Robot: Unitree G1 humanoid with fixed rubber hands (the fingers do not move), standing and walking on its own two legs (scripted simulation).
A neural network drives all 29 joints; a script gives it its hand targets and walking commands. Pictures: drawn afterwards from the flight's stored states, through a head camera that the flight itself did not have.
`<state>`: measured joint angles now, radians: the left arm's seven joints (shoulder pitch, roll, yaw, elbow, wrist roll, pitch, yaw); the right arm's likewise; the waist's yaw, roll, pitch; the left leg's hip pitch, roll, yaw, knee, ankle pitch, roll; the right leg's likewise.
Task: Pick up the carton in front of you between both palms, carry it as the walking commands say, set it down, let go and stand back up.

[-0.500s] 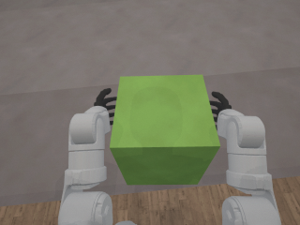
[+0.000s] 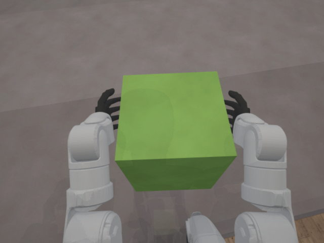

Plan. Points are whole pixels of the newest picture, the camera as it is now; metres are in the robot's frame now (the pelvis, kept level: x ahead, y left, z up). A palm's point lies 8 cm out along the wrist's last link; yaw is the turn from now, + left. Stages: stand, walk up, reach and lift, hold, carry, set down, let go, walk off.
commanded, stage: carry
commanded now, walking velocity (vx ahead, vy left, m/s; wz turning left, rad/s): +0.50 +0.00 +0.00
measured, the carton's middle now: (171, 138) +0.36 -0.04 +0.02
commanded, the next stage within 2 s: none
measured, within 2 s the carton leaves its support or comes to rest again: neither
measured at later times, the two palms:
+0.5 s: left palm (126, 82) +0.65 +0.09 -0.06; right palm (205, 74) +0.68 -0.21 -0.07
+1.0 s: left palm (131, 15) +0.97 +0.06 +0.01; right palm (201, 18) +0.93 -0.23 +0.00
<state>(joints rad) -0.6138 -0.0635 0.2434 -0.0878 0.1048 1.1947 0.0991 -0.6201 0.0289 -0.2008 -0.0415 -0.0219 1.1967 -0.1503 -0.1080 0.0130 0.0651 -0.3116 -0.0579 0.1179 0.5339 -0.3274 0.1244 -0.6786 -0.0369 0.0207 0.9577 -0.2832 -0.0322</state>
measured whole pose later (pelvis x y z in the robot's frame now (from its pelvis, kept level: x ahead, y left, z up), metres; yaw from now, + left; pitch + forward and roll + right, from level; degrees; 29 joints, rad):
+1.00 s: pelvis +0.60 -0.06 -0.10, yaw -1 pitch +5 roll -2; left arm -0.59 -0.05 0.21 -0.02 0.07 1.16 0.12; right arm -0.55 0.03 -0.18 -0.04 -0.03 1.16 -0.15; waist -0.06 0.03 0.01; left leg -0.33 -0.02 0.12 0.39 -0.15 0.10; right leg -0.53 -0.01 -0.03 0.98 -0.40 0.00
